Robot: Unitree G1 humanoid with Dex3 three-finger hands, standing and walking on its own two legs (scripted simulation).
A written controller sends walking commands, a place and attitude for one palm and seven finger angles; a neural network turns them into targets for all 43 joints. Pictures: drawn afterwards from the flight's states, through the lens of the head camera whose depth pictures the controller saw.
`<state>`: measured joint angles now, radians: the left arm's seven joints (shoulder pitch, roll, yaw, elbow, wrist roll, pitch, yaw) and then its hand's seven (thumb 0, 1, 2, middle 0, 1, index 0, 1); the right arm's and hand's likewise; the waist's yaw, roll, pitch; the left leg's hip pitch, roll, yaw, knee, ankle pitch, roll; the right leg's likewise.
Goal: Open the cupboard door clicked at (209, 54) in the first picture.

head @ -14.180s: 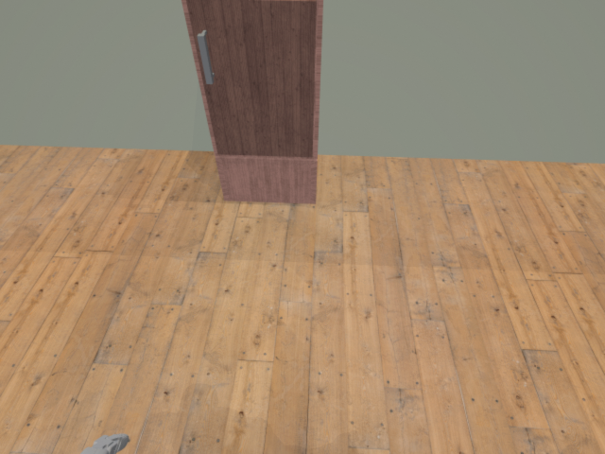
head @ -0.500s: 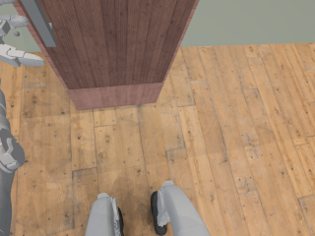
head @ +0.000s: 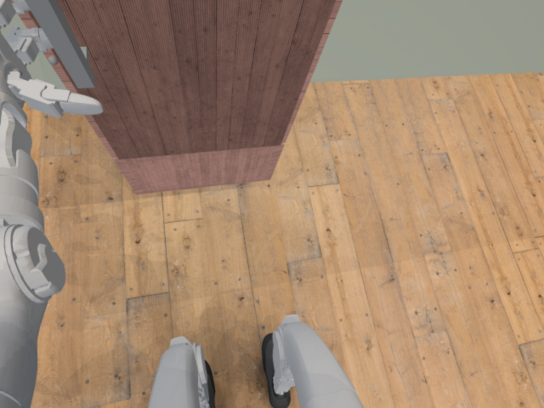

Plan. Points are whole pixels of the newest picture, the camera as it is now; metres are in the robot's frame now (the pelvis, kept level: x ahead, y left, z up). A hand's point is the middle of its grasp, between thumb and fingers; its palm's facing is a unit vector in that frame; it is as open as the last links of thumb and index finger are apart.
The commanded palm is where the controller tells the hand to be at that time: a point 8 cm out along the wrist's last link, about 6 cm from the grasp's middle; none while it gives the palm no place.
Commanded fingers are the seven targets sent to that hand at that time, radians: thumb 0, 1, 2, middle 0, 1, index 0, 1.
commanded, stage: slide the fingers in behind the handle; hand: left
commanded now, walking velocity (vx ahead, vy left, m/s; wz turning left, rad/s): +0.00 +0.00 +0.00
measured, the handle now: (62, 24) +0.62 +0.20 +0.06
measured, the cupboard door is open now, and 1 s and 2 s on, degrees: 0 0 3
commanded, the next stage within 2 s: close the thumb around the handle in 0.86 s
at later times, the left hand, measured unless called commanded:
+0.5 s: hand (84, 65) +0.56 +0.17 +0.05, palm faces +0.04 -1.00 -0.02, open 14.0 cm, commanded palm +0.54 +0.20 +0.05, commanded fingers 0.00 -0.50 0.30 -0.30 -1.20 -0.30 -1.20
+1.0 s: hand (87, 59) +0.57 +0.17 +0.05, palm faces +0.06 -1.00 -0.04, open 13.9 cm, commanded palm +0.55 +0.19 +0.05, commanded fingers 0.00 -0.33 0.37 -0.31 -1.22 -0.31 -1.22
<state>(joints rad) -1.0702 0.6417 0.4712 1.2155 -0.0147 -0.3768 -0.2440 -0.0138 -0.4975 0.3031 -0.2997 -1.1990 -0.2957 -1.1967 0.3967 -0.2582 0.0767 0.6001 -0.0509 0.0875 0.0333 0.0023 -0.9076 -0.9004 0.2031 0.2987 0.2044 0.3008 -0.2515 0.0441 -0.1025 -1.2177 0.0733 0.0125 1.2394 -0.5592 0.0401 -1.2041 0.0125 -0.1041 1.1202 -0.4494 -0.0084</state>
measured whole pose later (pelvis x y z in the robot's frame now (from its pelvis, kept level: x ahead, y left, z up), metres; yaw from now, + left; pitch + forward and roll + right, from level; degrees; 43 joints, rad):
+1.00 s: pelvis +0.00 -0.01 -0.01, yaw +1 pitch +31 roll -4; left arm -1.14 0.58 0.40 1.27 0.00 -0.41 -0.14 -0.01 -0.50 0.30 -0.30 -1.20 -0.29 -1.22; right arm 0.40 -0.26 0.06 0.63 -0.07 0.07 0.04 0.00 -0.91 -0.90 0.20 0.30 0.20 0.30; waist -0.25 0.05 -0.10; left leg -1.25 0.06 0.00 1.26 -0.55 0.03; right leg -1.24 0.00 -0.11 1.16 -0.46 -0.02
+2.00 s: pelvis +0.01 +0.00 +0.01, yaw +0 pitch +29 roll -4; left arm -0.95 0.48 0.40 1.14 -0.05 -0.45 -0.16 0.01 0.73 0.78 -0.37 -1.35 -0.35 -1.35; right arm 0.40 -0.26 0.04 0.60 -0.05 0.10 0.05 0.00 -0.91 -0.90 0.20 0.30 0.20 0.30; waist -0.21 0.05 -0.12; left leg -1.14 0.06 0.03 1.20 -0.56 0.04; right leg -1.15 0.01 -0.07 1.11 -0.46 -0.01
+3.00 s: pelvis +0.00 -0.07 +0.03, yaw +6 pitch +18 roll +2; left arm -0.18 -0.14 -0.15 0.49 0.12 -0.41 0.65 0.01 0.61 0.76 -0.36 -1.32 -0.37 -1.33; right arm 0.13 -0.19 -0.01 0.64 -0.10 -0.05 0.02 0.01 -0.91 -0.90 0.20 0.30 0.20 0.30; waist -0.03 0.03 -0.14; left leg -0.89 0.03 -0.02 1.07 -0.49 -0.05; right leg -0.93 -0.02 -0.12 1.11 -0.49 -0.10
